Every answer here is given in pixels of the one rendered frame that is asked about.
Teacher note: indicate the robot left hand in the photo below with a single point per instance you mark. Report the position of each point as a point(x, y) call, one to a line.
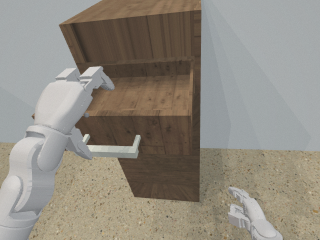
point(62, 104)

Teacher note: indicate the handle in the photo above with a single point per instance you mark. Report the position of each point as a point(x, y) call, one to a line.
point(113, 151)

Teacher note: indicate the robot left forearm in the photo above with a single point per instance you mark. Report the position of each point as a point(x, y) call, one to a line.
point(30, 183)

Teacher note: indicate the cabinet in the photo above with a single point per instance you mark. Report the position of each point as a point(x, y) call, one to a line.
point(133, 31)

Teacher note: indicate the drawer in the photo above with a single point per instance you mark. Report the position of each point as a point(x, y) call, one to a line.
point(153, 99)

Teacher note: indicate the robot right hand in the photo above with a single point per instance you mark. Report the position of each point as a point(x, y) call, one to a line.
point(251, 211)

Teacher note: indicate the robot right forearm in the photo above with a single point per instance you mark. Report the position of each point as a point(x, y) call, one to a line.
point(261, 229)

